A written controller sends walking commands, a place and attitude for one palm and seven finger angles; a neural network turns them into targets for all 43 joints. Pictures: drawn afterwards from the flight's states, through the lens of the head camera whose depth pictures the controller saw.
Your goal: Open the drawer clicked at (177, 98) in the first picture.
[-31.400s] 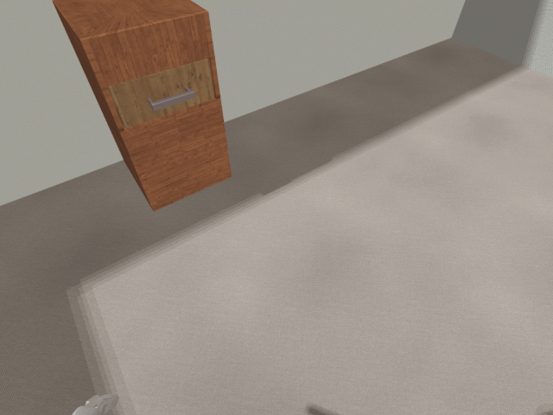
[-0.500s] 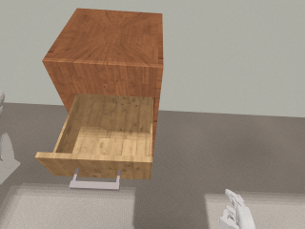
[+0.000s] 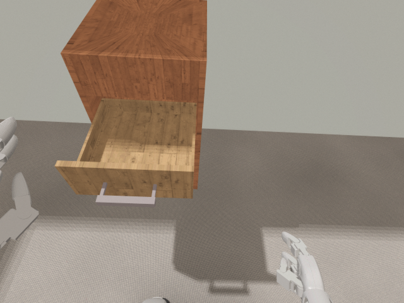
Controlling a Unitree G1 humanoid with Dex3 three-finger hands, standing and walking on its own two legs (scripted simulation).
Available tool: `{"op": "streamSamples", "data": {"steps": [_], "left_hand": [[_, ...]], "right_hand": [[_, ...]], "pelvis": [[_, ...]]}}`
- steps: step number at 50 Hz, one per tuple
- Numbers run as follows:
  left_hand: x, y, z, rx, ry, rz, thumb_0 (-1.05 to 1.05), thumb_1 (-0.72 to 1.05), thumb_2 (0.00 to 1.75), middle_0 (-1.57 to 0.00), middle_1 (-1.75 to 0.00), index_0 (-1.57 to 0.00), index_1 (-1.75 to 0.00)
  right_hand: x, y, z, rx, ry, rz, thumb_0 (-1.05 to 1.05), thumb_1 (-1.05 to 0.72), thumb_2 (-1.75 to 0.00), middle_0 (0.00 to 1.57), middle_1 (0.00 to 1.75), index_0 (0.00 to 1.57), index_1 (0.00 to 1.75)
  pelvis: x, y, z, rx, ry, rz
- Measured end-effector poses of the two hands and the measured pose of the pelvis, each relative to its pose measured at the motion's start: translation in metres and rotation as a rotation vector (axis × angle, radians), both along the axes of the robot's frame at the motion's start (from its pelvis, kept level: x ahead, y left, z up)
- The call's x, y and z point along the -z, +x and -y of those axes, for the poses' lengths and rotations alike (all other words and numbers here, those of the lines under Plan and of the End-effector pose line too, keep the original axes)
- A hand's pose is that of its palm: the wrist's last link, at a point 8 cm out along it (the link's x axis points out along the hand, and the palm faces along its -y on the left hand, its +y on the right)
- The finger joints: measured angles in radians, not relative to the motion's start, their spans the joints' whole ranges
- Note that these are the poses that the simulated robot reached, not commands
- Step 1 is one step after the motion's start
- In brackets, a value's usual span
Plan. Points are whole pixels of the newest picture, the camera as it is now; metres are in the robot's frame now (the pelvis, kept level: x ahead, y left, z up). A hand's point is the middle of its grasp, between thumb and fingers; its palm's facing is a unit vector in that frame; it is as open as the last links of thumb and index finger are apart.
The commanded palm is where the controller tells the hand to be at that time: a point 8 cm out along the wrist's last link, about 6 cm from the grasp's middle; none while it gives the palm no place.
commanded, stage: stop stepping back and stand still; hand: left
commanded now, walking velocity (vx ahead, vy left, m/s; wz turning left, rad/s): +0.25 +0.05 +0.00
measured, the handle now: (128, 194) +0.41 +0.26 -0.20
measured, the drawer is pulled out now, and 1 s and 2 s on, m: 0.30 0.30 0.30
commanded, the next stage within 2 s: let the arm hang, fingers relaxed in 1.10 s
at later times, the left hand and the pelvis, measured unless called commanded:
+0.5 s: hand (24, 300) +0.10 +0.21 +0.16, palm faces +0.32 -0.80 -0.51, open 7.4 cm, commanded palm +0.05 +0.26 +0.18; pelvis -0.07 -0.03 +0.01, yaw +2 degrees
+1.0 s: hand (23, 264) +0.14 +0.23 +0.16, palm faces +0.31 -0.83 -0.47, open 7.4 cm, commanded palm +0.07 +0.28 +0.18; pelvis -0.05 -0.01 +0.01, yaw +2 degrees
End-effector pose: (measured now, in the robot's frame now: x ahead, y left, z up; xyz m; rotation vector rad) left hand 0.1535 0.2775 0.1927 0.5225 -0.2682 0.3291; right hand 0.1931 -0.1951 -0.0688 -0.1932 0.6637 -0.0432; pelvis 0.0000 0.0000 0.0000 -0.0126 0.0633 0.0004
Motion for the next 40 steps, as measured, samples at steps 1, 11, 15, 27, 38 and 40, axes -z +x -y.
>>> {"op": "streamSamples", "data": {"steps": [1,11,15,27,38,40], "left_hand": [[0.001,-0.004,0.008,0.011,0.008,-0.001,0.01,0.89,0.90,-0.21,-0.30,-0.21,-0.31],[-0.003,-0.044,0.043,0.044,0.030,-0.087,0.01,0.88,0.90,-0.21,-0.30,-0.21,-0.31],[0.005,-0.055,0.034,0.003,0.039,-0.097,0.01,0.88,0.90,-0.21,-0.30,-0.21,-0.31],[0.002,-0.090,0.029,0.003,0.048,-0.073,0.01,0.88,0.90,-0.21,-0.30,-0.21,-0.31],[0.018,-0.071,0.004,-0.087,-0.053,-0.042,0.01,0.89,0.90,-0.21,-0.30,-0.21,-0.31],[0.023,-0.065,0.006,-0.070,-0.071,-0.059,0.01,0.89,0.90,-0.21,-0.30,-0.21,-0.31]], "right_hand": [[0.004,-0.008,0.004,-0.001,0.012,0.002,0.01,-0.90,-0.90,0.20,0.30,0.20,0.30],[0.008,-0.110,0.078,0.164,-0.040,-0.157,0.01,-0.90,-0.90,0.21,0.30,0.20,0.30],[0.008,-0.131,0.101,0.190,-0.115,-0.164,0.01,-0.90,-0.90,0.20,0.30,0.20,0.30],[-0.002,-0.114,0.075,0.112,-0.078,-0.040,0.01,-0.91,-0.90,0.20,0.30,0.20,0.30],[0.001,-0.088,0.030,0.047,-0.014,-0.032,0.01,-0.90,-0.90,0.20,0.30,0.20,0.30],[0.001,-0.086,0.027,0.041,-0.015,-0.041,0.01,-0.90,-0.90,0.20,0.30,0.20,0.30]], "pelvis": [[0.003,-0.007,0.005,0.006,0.004,-0.001],[-0.010,-0.043,0.033,-0.003,0.044,0.005],[-0.006,-0.049,0.031,-0.036,0.009,-0.005],[-0.005,-0.071,0.026,-0.039,0.012,0.047],[-0.004,-0.062,0.014,-0.032,0.003,0.048],[-0.005,-0.060,0.013,-0.032,0.000,0.047]]}}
